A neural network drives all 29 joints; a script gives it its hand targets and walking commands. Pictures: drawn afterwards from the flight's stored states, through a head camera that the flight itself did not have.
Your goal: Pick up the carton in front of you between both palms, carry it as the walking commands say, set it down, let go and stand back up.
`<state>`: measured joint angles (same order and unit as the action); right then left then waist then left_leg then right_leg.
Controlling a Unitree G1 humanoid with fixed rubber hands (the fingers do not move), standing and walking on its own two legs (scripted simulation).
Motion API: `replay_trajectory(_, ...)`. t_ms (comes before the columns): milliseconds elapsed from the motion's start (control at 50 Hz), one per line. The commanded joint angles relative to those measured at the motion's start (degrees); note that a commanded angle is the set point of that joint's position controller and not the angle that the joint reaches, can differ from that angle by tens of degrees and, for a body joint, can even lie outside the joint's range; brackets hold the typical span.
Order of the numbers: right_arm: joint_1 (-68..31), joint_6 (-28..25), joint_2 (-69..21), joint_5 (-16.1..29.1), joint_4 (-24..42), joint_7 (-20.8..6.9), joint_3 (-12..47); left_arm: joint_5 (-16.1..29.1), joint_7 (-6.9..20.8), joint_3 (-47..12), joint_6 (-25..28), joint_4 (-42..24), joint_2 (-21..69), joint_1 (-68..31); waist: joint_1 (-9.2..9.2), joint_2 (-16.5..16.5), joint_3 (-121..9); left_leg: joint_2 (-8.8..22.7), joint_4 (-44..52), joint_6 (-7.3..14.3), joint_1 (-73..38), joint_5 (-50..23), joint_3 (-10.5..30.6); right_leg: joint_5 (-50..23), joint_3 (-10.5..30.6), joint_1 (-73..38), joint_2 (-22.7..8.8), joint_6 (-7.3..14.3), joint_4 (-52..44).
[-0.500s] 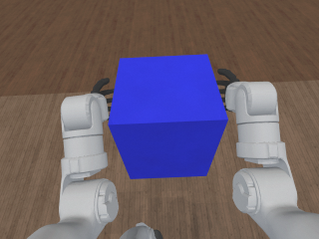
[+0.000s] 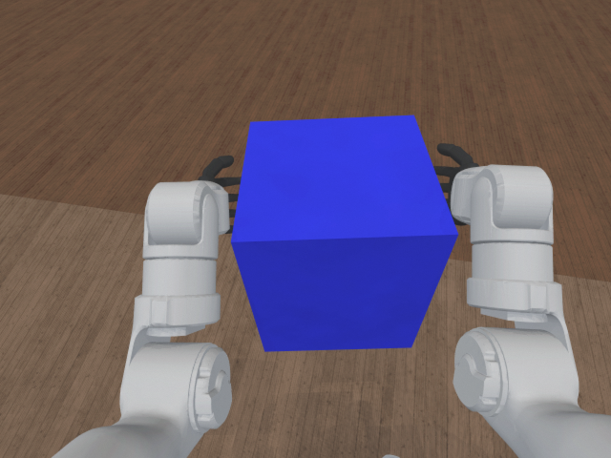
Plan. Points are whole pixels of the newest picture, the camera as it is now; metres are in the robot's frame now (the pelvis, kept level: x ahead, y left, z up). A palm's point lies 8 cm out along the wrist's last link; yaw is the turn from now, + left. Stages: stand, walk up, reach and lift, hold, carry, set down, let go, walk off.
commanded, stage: carry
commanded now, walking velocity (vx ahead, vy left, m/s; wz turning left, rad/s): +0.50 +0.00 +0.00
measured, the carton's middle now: (334, 240) +0.38 +0.01 +0.08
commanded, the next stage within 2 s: none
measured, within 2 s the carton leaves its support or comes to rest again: neither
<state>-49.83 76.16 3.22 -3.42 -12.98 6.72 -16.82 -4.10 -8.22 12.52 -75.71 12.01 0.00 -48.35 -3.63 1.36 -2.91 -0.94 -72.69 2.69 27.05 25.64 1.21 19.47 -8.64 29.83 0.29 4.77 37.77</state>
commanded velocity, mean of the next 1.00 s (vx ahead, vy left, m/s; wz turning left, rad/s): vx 0.50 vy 0.00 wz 0.00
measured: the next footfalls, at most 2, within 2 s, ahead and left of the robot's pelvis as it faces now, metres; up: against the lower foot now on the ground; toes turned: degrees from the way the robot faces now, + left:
left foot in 0.30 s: +0.34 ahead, +0.13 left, +0.02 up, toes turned +7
right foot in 0.70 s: +0.59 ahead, -0.09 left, +0.06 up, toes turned -8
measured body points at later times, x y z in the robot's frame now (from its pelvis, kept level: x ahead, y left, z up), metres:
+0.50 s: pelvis +0.27 +0.04 +0.04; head +0.30 +0.05 +0.49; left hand +0.68 +0.17 +0.19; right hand +0.65 -0.14 +0.19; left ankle +0.30 +0.13 -0.69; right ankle +0.28 -0.08 -0.59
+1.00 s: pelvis +0.57 +0.00 +0.08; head +0.61 +0.00 +0.53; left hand +0.95 +0.18 +0.24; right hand +0.98 -0.12 +0.25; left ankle +0.68 +0.13 -0.58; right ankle +0.55 -0.09 -0.65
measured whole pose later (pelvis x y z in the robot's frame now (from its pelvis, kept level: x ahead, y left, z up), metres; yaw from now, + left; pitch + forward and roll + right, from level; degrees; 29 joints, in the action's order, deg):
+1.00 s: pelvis +0.57 +0.00 +0.08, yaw +0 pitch +5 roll +0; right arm -50.6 77.2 1.4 -4.6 -4.9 7.1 -17.5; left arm -2.2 -9.8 14.5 -76.3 3.7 0.3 -48.2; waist -4.6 0.6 -0.5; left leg 3.8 -57.5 1.8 43.4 21.4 -2.6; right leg 25.1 -8.1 16.4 -0.7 3.2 29.2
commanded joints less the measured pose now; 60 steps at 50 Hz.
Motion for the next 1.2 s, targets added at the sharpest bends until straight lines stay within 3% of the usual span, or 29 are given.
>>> replay_trajectory(0, -43.7, -0.8, -63.4, 22.6, 6.6, -11.8, 30.0, 30.6, 13.4, -32.1, 1.9, -15.2, 64.8, -53.8, 0.40, -3.7, -28.6, 3.8, -5.4, 0.8, 20.1, -2.7, 2.1, -9.1, 28.1, -36.8, -16.2, 8.6, -13.8)
replay_trajectory(60, -43.2, -0.2, -61.3, 22.0, 9.3, -10.2, 30.3, 31.6, 13.1, -32.2, 1.0, -18.4, 63.4, -54.4, 0.97, -7.0, -27.5, 4.2, 0.8, 0.5, 19.4, -2.2, -0.8, -4.7, 23.0, -33.6, -15.3, 8.4, -16.1)
replay_trajectory(140, -39.6, 0.9, -59.6, 20.1, 6.5, -9.7, 30.5, 29.3, 13.4, -30.7, -0.7, -13.2, 61.0, -48.4, 0.03, -9.0, -25.1, 5.5, 18.7, -0.9, 15.8, -5.5, -3.3, -9.3, 15.8, -31.4, -14.3, 8.3, -17.5)
replay_trajectory(200, -38.0, 0.9, -60.6, 19.7, 2.0, -10.7, 30.4, 27.3, 14.0, -29.5, -0.8, -8.1, 60.4, -46.1, -0.28, -9.7, -22.8, 2.1, 31.0, -1.0, 8.0, -7.6, -9.2, -13.5, 11.5, -29.0, -13.4, 6.7, -17.6)
replay_trajectory(260, -39.1, 0.0, -62.4, 20.9, -0.9, -11.8, 30.2, 26.6, 14.2, -29.0, -0.1, -5.8, 61.0, -46.9, 4.71, -9.0, -25.4, -2.9, 42.0, 0.5, -12.9, -10.4, -15.4, -21.1, 4.7, -22.8, -10.9, 2.2, -6.1)
replay_trajectory(280, -37.9, -0.4, -62.4, 21.4, -2.5, -12.0, 29.7, 26.3, 14.3, -28.6, 0.0, -4.7, 61.2, -46.3, 7.30, -3.7, -29.7, 0.3, 41.7, 1.7, -28.6, -8.4, -9.7, -21.4, 1.3, -14.9, -8.9, -0.7, 4.7)
replay_trajectory(300, -36.8, -1.1, -61.4, 21.1, -3.4, -12.1, 28.9, 25.8, 14.4, -27.6, -0.1, -3.8, 61.4, -46.3, 8.57, 10.6, -34.2, 16.3, 47.9, 9.0, -40.4, 4.5, 19.6, -7.9, 1.0, 0.6, -3.8, -4.7, 21.4)
replay_trajectory(320, -37.6, -1.6, -62.3, 21.7, -2.8, -12.2, 29.1, 25.6, 14.3, -28.0, 0.0, -3.4, 61.7, -48.0, 10.11, 16.5, -29.9, 21.0, 54.4, 13.8, -45.0, -1.9, 37.0, 13.7, 4.7, 16.2, 3.2, -4.6, 30.6)
replay_trajectory(340, -40.6, -1.6, -63.2, 22.9, 0.8, -12.3, 29.5, 25.1, 14.0, -27.6, 0.5, -3.7, 62.4, -48.3, 8.49, 10.4, -28.2, 22.1, 51.3, 14.5, -44.1, -7.5, 34.4, 12.7, 9.3, 20.6, -0.2, -3.0, 38.9)
replay_trajectory(380, -47.4, -2.0, -66.3, 26.5, 7.8, -12.7, 32.7, 24.5, 13.1, -26.9, 0.7, -4.7, 61.9, -47.0, 7.85, 0.7, -26.4, 19.4, 48.0, 12.0, -37.9, -16.8, 24.0, 7.9, 10.1, 21.7, -3.0, -2.0, 41.5)
replay_trajectory(420, -52.0, -2.1, -67.4, 29.6, 13.1, -12.6, 34.7, 24.0, 11.9, -26.8, 0.6, -6.9, 61.4, -46.4, 6.30, 2.7, -27.0, 17.4, 49.6, 9.6, -34.0, -13.7, 17.7, 5.4, 9.9, 19.2, -4.2, -2.2, 38.4)
replay_trajectory(480, -51.9, -1.3, -66.2, 30.8, 16.5, -12.4, 35.1, 23.6, 10.2, -27.3, 0.2, -10.6, 59.7, -47.2, 6.67, 5.3, -26.8, 16.9, 51.6, 10.3, -34.2, -11.3, 13.7, 3.6, 7.8, 21.6, -4.6, -2.6, 34.5)
replay_trajectory(560, -46.2, 0.1, -63.6, 28.7, 13.0, -12.4, 34.4, 21.7, 9.8, -27.3, -1.0, -8.7, 57.2, -43.4, 7.39, 5.5, -24.8, 15.6, 52.8, 9.4, -32.3, -18.3, 5.8, 0.2, 5.7, 17.1, -5.3, -3.1, 17.4)
replay_trajectory(620, -43.3, 0.3, -63.0, 26.5, 7.9, -13.0, 33.5, 21.1, 11.0, -27.4, -1.2, -4.3, 57.6, -41.6, 6.84, 7.8, -22.4, 13.8, 51.5, 6.5, -28.8, -28.0, -0.6, -0.6, -2.2, 5.9, -0.6, -2.0, 4.5)
replay_trajectory(660, -43.0, -0.1, -63.6, 25.6, 5.2, -13.4, 33.0, 21.1, 11.9, -27.2, -0.6, -1.0, 59.0, -40.2, 2.36, 7.0, -25.3, 11.8, 39.0, 3.4, -23.5, -43.4, -6.7, -4.7, -7.9, -13.0, 4.5, -0.7, -3.5)
replay_trajectory(680, -42.7, -0.3, -64.1, 25.2, 4.1, -13.6, 32.9, 21.3, 12.3, -26.7, 0.0, 0.4, 59.3, -39.8, -0.20, 3.5, -30.6, 10.2, 29.0, 0.6, -16.1, -43.4, -9.1, -4.5, -3.9, -29.6, 2.7, 0.8, -4.0)
replay_trajectory(700, -43.6, -0.5, -64.5, 25.0, 3.7, -13.8, 32.5, 21.5, 12.6, -26.5, 0.5, 0.9, 59.3, -39.4, -2.00, -7.4, -35.4, 5.9, 14.2, -2.6, -0.6, -24.9, -8.4, 11.1, 23.7, -43.4, -12.5, 6.0, -10.7)
replay_trajectory(720, -45.1, -0.6, -64.8, 24.2, 4.1, -13.9, 32.1, 22.2, 12.8, -27.1, 1.3, -0.4, 59.8, -41.7, -2.26, -20.8, -33.5, -2.6, 3.0, -3.7, 15.6, 5.3, -4.4, 2.3, 46.2, -49.1, -20.4, 12.7, -17.7)
replay_trajectory(740, -46.0, -0.9, -65.3, 24.1, 4.5, -13.6, 32.1, 23.8, 13.0, -27.5, 1.4, -3.2, 61.3, -43.5, -1.53, -14.7, -30.7, 0.2, -6.3, -1.9, 20.8, 5.5, 0.5, -4.1, 44.7, -47.9, -20.9, 13.3, -15.9)
replay_trajectory(780, -45.2, -1.2, -65.5, 23.9, 6.0, -12.8, 31.7, 27.6, 13.3, -30.7, 2.1, -10.5, 64.1, -49.6, -1.33, -4.1, -28.7, 3.4, -9.0, -0.6, 22.8, 1.5, 1.6, -16.4, 33.1, -42.1, -18.3, 11.0, -11.0)
replay_trajectory(820, -43.7, -1.1, -64.9, 22.8, 7.8, -11.5, 31.0, 30.3, 13.2, -32.2, 2.2, -16.0, 65.4, -53.2, -0.10, -5.5, -29.3, 4.9, -4.3, -0.1, 20.8, -1.1, 1.2, -11.8, 26.3, -39.2, -16.1, 8.1, -12.6)
replay_trajectory(960, -39.2, 0.0, -59.1, 19.5, 9.7, -9.2, 31.7, 30.2, 13.5, -32.6, 0.0, -16.4, 61.4, -49.1, -0.40, -8.9, -25.5, 5.5, 20.1, -1.1, 16.2, -6.0, -3.9, -12.5, 15.2, -33.8, -14.6, 8.2, -16.3)
replay_trajectory(1020, -37.6, 0.5, -58.7, 19.0, 5.3, -10.1, 31.6, 28.5, 14.1, -31.8, -0.5, -11.2, 60.1, -46.8, -0.13, -9.8, -23.2, 0.9, 31.8, -0.4, 6.0, -7.8, -11.1, -18.6, 10.2, -30.1, -13.5, 5.8, -15.3)
replay_trajectory(1060, -36.7, 0.3, -59.8, 19.3, 1.2, -11.1, 31.1, 27.6, 14.4, -31.0, -0.3, -7.6, 60.2, -45.9, 4.56, -8.6, -25.5, -3.7, 40.1, 0.8, -10.9, -11.4, -16.5, -28.6, 4.3, -25.0, -11.4, 2.4, -5.0)
replay_trajectory(1080, -35.4, -0.1, -59.9, 19.7, -1.1, -11.5, 30.4, 27.1, 14.5, -30.3, -0.3, -5.8, 60.5, -45.1, 7.34, -4.5, -30.1, -2.0, 40.4, 1.8, -26.6, -10.6, -13.3, -30.3, 0.8, -18.2, -9.3, -0.3, 5.3)
replay_trajectory(1100, -34.3, -0.6, -59.7, 19.8, -2.6, -11.9, 29.8, 26.3, 14.8, -29.2, -0.3, -4.1, 60.4, -45.2, 8.80, 6.0, -34.5, 12.8, 46.6, 7.3, -39.2, 5.2, 13.2, -14.7, 0.8, -4.0, -5.6, -3.9, 20.4)
replay_trajectory(1120, -35.8, -1.3, -60.5, 20.3, -2.9, -12.2, 29.6, 25.8, 14.9, -28.8, -0.2, -3.1, 61.6, -46.4, 10.12, 17.3, -32.7, 21.3, 52.9, 14.0, -46.7, -3.3, 37.2, 11.8, 4.4, 13.3, 3.4, -4.8, 31.8)
replay_trajectory(1140, -37.8, -1.4, -62.2, 21.7, -0.5, -12.6, 29.9, 25.2, 14.7, -28.2, 0.3, -3.1, 62.2, -47.0, 8.77, 12.2, -29.5, 22.1, 50.8, 15.0, -46.3, -11.7, 36.1, 11.9, 9.5, 19.7, 0.7, -3.1, 40.9)
replay_trajectory(1180, -45.0, -2.0, -66.2, 25.6, 6.1, -13.2, 32.8, 24.3, 13.9, -27.2, 0.8, -3.7, 62.5, -46.3, 8.36, 0.4, -26.8, 19.4, 46.4, 12.7, -39.7, -25.6, 24.5, 7.2, 10.4, 21.4, -2.2, -2.2, 43.8)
